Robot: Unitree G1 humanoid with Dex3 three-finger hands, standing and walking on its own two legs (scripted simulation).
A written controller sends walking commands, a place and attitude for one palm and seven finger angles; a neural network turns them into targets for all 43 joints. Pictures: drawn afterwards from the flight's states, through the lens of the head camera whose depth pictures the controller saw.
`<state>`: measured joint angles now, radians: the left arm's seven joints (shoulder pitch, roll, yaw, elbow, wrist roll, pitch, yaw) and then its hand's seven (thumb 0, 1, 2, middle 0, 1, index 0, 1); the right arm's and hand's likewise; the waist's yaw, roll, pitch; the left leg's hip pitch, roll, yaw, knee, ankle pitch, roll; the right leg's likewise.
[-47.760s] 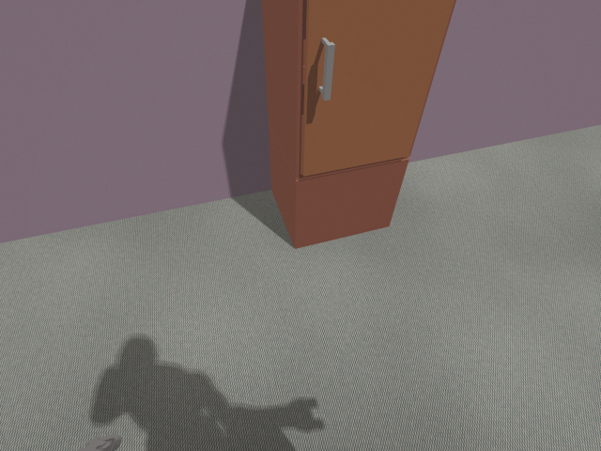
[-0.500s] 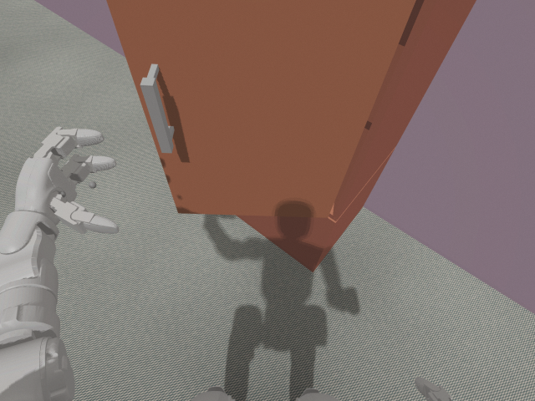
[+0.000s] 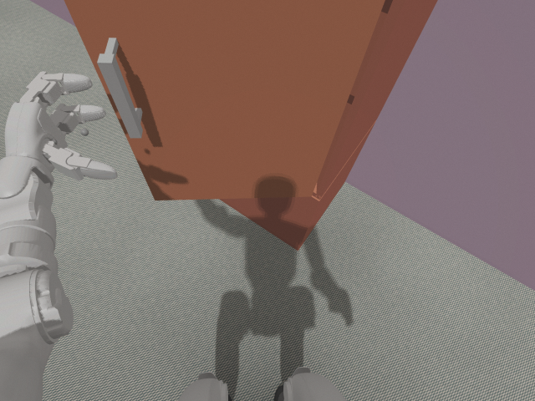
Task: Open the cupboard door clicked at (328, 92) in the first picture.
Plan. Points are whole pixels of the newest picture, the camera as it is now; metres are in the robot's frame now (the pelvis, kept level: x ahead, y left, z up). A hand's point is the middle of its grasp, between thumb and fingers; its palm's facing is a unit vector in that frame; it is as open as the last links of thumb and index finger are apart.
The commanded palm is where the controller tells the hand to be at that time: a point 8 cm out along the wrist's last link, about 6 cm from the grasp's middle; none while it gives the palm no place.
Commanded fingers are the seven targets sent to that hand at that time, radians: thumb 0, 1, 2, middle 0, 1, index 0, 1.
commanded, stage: move the hooked fingers beside the handle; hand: left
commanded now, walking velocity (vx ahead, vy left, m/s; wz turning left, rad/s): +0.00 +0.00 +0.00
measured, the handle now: (125, 92) +0.57 +0.20 +0.09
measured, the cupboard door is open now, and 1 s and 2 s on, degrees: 39 39 39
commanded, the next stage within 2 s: slide the fingers in behind the handle in 1.18 s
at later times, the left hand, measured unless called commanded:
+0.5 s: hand (78, 123) +0.51 +0.25 +0.08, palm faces +0.02 -1.00 +0.00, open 14.0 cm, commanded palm +0.49 +0.29 +0.08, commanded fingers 0.00 -0.50 0.30 -0.30 -1.20 -0.30 -1.20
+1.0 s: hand (87, 125) +0.49 +0.23 +0.09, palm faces +0.02 -1.00 -0.01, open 14.0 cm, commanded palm +0.48 +0.28 +0.08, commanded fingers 0.00 -0.50 0.30 -0.30 -1.20 -0.30 -1.20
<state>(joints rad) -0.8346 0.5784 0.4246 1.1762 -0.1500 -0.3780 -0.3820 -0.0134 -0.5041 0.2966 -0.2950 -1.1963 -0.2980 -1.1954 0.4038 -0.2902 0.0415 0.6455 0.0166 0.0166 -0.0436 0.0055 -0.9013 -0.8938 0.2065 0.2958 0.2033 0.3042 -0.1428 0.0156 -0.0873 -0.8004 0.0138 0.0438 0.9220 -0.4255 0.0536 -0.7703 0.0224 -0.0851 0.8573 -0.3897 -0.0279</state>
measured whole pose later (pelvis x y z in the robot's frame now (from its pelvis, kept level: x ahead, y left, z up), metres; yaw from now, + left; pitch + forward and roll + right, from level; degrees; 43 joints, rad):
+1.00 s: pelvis +0.01 +0.00 +0.00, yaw -1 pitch +18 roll -3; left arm -0.85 0.57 0.43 1.18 -0.13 -0.38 -0.35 -0.01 -0.50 0.30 -0.30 -1.20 -0.30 -1.20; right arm 0.37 -0.27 0.05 0.60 0.01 0.09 -0.02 0.00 -0.90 -0.89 0.21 0.30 0.20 0.30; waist -0.14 0.02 -0.10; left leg -0.82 0.02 0.04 0.95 -0.45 0.06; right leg -0.78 0.03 -0.08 0.86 -0.40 -0.02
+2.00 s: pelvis +0.02 +0.01 +0.00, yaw -1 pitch +20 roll -4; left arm -0.84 0.47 0.35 1.12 -0.14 -0.37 -0.29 -0.01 -0.50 0.30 -0.29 -1.20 -0.30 -1.20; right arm 0.39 -0.27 0.03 0.61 0.00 0.08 0.00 0.00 -0.90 -0.89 0.21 0.30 0.20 0.30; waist -0.14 0.03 -0.11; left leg -0.83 0.02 0.04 0.96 -0.47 0.06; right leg -0.79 0.04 -0.08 0.86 -0.41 -0.02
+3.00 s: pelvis +0.01 -0.01 +0.00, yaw +0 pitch +20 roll -2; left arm -0.87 0.45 0.33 1.16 -0.13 -0.40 -0.21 -0.01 -0.50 0.30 -0.28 -1.20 -0.28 -1.20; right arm 0.40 -0.27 0.02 0.62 0.00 0.05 0.01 0.00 -0.90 -0.89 0.20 0.30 0.20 0.30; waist -0.14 0.03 -0.11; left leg -0.84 0.03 0.03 0.95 -0.46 0.04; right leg -0.81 0.04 -0.09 0.88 -0.42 -0.04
